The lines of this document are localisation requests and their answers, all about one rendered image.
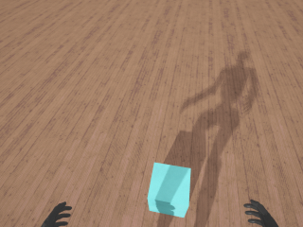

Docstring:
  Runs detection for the carton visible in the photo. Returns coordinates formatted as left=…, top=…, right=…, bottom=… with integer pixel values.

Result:
left=147, top=163, right=191, bottom=218

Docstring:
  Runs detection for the right robot hand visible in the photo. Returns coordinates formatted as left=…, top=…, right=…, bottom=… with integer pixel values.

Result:
left=243, top=200, right=278, bottom=227

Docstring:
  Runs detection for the left robot hand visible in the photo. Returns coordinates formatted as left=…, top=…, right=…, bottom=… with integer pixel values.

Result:
left=41, top=201, right=72, bottom=227

